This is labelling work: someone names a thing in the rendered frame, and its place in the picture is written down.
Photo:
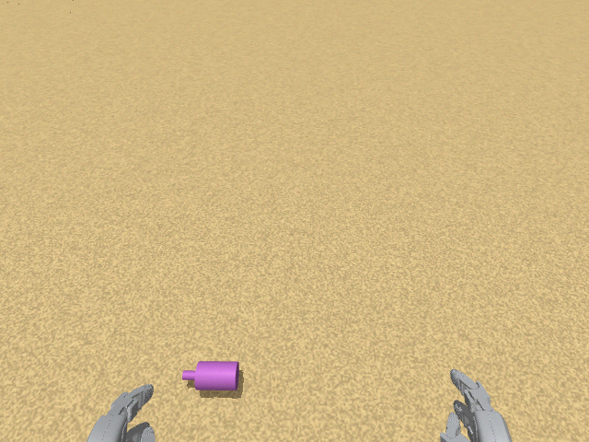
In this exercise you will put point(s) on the right robot hand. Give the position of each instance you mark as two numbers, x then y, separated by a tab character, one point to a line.
477	415

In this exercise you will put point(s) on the left robot hand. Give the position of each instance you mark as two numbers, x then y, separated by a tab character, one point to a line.
113	426

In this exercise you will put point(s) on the bottle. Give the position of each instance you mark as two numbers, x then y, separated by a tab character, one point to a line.
214	375

